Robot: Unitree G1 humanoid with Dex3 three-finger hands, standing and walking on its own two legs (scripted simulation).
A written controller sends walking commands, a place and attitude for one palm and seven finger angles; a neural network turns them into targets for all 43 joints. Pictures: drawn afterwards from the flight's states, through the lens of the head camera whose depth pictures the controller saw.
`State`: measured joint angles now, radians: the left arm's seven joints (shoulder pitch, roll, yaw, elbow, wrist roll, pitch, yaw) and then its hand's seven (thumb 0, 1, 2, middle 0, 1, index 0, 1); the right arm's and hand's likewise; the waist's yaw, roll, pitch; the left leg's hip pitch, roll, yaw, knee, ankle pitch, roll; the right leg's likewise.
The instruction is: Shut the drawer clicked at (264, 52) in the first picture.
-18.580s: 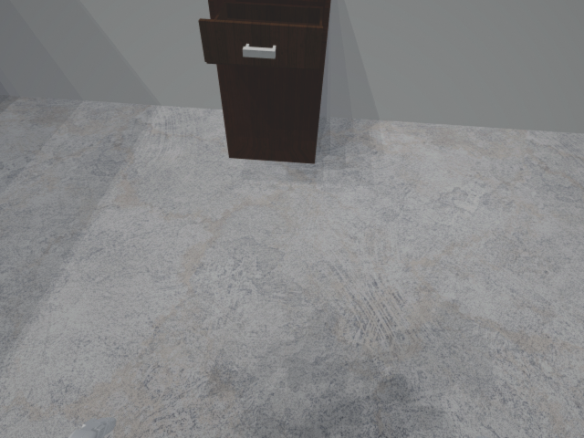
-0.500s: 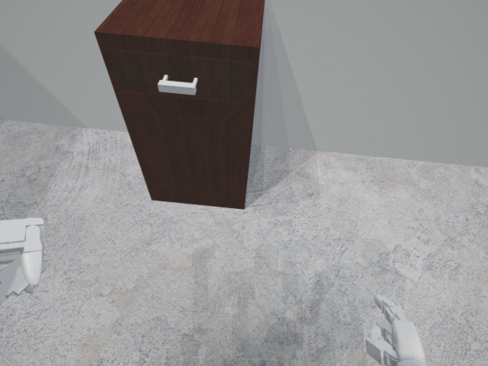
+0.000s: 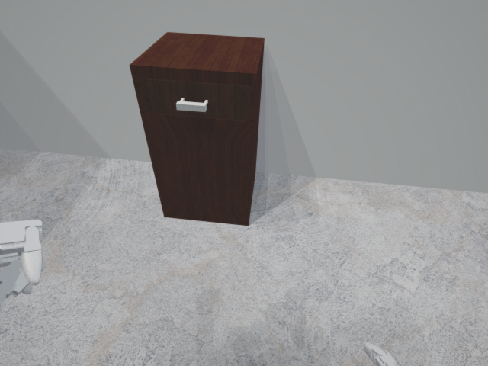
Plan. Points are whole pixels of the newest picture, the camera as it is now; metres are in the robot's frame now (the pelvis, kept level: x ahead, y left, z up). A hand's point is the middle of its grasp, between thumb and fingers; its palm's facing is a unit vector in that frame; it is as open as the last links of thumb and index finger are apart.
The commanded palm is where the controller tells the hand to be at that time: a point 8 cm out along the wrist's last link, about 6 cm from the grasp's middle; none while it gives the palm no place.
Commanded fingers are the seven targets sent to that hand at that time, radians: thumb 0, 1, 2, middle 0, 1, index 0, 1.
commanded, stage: stop stepping back and stand still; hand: left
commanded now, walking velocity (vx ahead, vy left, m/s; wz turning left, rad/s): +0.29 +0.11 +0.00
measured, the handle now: (192, 103) +1.04 +0.20 -0.04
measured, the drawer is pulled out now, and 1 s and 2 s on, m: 0.00 0.00 0.00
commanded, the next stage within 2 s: let the arm hang, fingers relaxed in 1.64 s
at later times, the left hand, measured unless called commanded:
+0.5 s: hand out of the picture +0.06 +0.24 +0.20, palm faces +0.47 -0.76 -0.45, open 3.2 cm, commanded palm +0.01 +0.27 +0.20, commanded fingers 0.00 0.90 0.90 -1.40 -1.60 -1.40 -1.60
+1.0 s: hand out of the picture +0.04 +0.26 +0.19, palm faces +0.42 -0.78 -0.46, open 3.2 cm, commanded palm -0.02 +0.30 +0.20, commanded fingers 0.00 0.90 0.90 -1.40 -1.60 -1.40 -1.60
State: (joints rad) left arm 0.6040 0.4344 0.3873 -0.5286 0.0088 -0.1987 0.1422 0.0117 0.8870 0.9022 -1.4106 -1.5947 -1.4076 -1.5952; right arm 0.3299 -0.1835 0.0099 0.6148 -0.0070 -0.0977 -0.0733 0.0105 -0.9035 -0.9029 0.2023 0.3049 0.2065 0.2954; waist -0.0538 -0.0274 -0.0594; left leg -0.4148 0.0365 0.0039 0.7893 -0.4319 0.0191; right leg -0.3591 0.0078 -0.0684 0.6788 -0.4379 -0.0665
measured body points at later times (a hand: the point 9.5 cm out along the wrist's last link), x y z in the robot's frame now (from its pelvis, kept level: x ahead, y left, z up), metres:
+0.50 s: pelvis -0.11 -0.01 +0.00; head -0.12 -0.01 +0.45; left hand +0.03 +0.27 +0.22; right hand +0.05 -0.24 -0.09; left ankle -0.06 +0.14 -0.65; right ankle -0.03 -0.11 -0.72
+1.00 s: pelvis -0.14 +0.02 +0.00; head -0.14 +0.03 +0.45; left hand +0.01 +0.30 +0.21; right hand +0.01 -0.22 -0.09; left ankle -0.09 +0.13 -0.72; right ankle -0.06 -0.09 -0.72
